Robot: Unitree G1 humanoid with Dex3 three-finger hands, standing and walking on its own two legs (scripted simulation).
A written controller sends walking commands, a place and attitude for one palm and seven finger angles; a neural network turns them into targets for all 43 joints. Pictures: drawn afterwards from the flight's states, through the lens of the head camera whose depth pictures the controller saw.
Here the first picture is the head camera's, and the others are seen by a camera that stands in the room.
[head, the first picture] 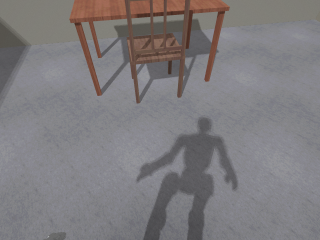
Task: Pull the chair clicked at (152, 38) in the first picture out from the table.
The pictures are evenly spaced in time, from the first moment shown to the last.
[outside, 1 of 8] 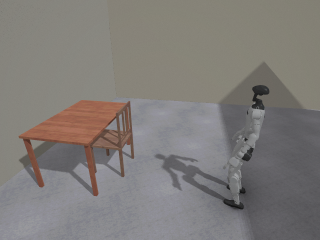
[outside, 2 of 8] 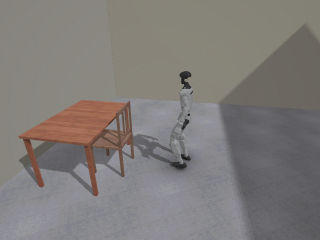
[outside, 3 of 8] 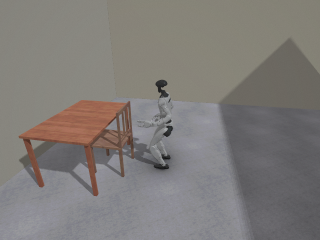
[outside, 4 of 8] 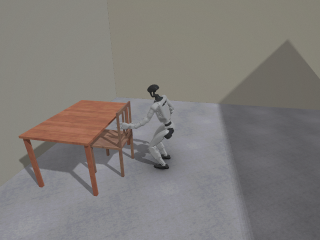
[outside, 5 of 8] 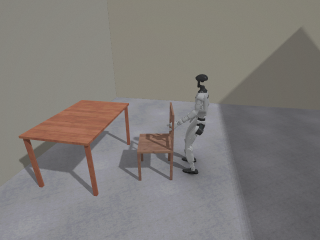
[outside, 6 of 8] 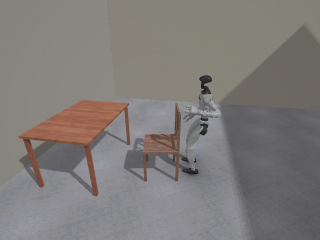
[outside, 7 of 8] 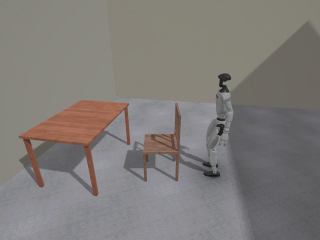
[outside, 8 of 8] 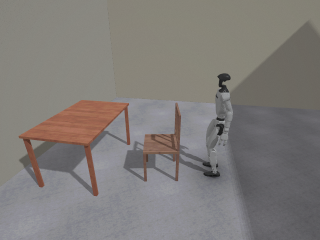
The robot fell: no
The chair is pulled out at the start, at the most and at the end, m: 0.00 0.66 0.66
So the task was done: yes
